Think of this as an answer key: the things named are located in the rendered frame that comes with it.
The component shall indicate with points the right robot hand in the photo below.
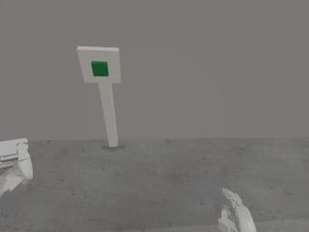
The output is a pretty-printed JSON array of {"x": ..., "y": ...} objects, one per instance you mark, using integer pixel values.
[{"x": 240, "y": 217}]

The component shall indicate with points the panel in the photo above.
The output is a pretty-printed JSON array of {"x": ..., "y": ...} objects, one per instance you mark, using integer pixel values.
[{"x": 111, "y": 55}]

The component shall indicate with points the button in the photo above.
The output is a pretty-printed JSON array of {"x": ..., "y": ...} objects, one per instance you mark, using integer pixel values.
[{"x": 100, "y": 68}]

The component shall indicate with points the left robot hand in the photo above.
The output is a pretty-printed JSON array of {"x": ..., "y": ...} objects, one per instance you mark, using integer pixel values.
[{"x": 14, "y": 155}]

